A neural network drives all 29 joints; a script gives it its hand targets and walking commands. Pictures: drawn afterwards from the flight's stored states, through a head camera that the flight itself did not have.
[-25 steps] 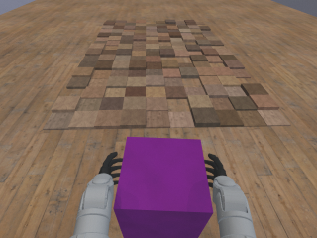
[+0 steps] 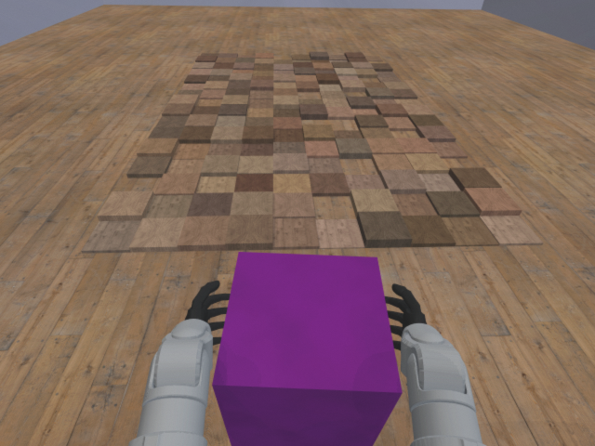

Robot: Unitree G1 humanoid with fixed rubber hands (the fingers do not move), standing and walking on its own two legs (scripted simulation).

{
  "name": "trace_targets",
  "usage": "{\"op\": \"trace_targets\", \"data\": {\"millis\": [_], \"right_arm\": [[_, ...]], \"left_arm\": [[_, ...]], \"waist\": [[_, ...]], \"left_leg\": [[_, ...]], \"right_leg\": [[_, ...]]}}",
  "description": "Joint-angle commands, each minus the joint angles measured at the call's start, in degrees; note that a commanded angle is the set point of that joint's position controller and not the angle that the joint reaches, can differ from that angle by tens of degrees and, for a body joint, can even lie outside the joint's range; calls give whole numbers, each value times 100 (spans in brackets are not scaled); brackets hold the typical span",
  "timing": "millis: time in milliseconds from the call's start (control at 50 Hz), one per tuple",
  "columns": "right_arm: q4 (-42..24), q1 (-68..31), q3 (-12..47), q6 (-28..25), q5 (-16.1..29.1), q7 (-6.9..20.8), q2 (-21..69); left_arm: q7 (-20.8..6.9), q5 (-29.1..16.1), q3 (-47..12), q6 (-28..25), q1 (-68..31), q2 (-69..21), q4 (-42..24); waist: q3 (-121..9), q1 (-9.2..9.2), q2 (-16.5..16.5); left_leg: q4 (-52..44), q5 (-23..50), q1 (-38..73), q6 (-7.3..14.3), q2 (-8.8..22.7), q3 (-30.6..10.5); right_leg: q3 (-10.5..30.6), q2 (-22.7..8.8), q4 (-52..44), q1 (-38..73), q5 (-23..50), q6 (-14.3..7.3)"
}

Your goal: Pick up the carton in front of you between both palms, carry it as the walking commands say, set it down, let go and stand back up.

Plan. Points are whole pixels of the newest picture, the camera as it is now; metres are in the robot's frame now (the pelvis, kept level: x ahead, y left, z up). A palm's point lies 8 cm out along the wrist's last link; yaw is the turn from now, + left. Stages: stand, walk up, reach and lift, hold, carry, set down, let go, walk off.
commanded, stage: hold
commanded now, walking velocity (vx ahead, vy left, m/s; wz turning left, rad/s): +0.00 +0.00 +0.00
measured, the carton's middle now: (303, 356) +0.30 +0.00 -0.03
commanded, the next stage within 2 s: carry in 1.10 s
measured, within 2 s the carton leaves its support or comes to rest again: neither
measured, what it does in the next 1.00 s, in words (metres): stands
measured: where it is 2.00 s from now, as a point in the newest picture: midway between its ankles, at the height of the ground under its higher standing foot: outside the picture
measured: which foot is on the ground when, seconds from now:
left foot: down 0.00-1.00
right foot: down 0.00-1.00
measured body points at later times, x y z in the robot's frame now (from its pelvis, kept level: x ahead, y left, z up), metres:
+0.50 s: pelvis +0.00 +0.00 +0.00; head -0.04 +0.00 +0.45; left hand +0.30 +0.15 +0.04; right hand +0.30 -0.15 +0.04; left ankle +0.01 +0.13 -0.75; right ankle +0.01 -0.13 -0.75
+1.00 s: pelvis +0.00 +0.00 +0.00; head -0.04 +0.00 +0.45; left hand +0.30 +0.15 +0.04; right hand +0.30 -0.15 +0.04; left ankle +0.01 +0.13 -0.75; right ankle +0.01 -0.13 -0.75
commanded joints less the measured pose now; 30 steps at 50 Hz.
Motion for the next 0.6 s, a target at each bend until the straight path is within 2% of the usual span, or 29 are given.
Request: {"op": "trace_targets", "data": {"millis": [0,180,580], "right_arm": [[-155,-2983,3118,-190,1543,1461,5272],[19,-3134,3052,-213,1480,1464,5308],[-261,-2708,3137,-177,1553,1419,5243]], "left_arm": [[-1351,-1486,-3031,-234,-3027,-5255,-201],[-1370,-1434,-2972,-257,-3181,-5273,-17],[-1326,-1492,-3062,-220,-2760,-5223,-299]], "waist": [[-1118,4,11],[-1139,8,-10],[-1243,9,0]], "left_leg": [[-275,545,125,-1,-388,429],[-257,364,78,9,-385,455],[-282,1053,282,-19,-410,413]], "right_leg": [[-444,384,-295,71,529,27],[-460,374,-281,46,368,22],[-427,405,-300,255,1073,48]]}}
